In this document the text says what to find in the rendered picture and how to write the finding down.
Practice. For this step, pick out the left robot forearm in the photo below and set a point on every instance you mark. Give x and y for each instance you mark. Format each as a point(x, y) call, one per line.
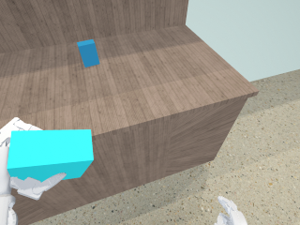
point(7, 215)

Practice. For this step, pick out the robot right hand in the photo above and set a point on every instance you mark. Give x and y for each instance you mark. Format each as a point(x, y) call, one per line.
point(235, 217)

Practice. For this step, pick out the robot left hand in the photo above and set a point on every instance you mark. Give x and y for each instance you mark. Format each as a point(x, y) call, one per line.
point(29, 187)

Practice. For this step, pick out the table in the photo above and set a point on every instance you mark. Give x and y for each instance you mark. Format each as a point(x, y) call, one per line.
point(160, 101)

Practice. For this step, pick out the sponge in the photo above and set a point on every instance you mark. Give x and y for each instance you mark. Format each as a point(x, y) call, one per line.
point(41, 154)

